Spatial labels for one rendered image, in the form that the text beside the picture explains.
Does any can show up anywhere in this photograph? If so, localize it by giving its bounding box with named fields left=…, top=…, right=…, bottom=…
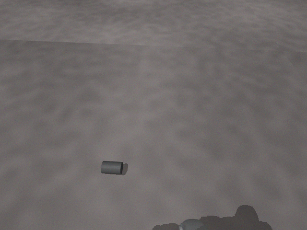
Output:
left=101, top=161, right=123, bottom=174

